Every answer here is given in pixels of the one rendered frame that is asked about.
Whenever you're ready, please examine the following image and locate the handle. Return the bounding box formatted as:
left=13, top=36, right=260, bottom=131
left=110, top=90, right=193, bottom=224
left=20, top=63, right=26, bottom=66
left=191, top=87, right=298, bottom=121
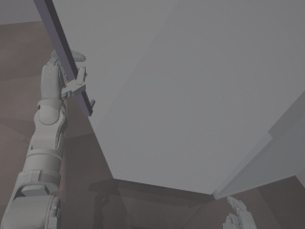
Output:
left=33, top=0, right=95, bottom=116

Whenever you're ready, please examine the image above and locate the left robot forearm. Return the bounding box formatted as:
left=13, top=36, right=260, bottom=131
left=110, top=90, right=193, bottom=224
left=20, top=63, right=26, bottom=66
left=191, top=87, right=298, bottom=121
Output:
left=0, top=98, right=68, bottom=229

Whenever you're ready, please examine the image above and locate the robot left upper arm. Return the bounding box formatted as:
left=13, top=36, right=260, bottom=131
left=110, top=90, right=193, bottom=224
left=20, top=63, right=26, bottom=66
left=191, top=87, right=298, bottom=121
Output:
left=3, top=195, right=62, bottom=229

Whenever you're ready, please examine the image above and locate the right robot hand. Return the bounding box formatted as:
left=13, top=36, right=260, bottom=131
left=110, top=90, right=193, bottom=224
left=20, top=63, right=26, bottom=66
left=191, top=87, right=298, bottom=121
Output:
left=222, top=196, right=258, bottom=229

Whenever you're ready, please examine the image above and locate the fridge door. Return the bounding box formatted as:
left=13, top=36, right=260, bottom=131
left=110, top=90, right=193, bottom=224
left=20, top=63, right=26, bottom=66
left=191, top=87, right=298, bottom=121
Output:
left=52, top=0, right=305, bottom=195

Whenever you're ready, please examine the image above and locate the left robot hand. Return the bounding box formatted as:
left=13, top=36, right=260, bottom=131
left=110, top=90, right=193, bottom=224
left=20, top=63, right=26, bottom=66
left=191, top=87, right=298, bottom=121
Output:
left=40, top=50, right=87, bottom=102

